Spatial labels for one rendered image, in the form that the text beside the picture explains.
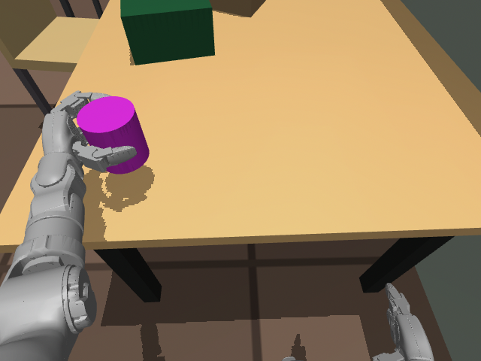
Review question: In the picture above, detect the table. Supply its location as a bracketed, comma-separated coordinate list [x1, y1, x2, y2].
[0, 0, 481, 302]

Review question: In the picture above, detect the left robot arm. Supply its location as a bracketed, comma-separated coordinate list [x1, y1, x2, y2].
[0, 152, 97, 361]

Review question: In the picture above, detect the right robot hand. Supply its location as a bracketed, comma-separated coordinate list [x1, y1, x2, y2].
[373, 283, 434, 361]

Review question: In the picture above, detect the left robot hand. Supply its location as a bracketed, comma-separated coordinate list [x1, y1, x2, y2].
[42, 90, 137, 172]

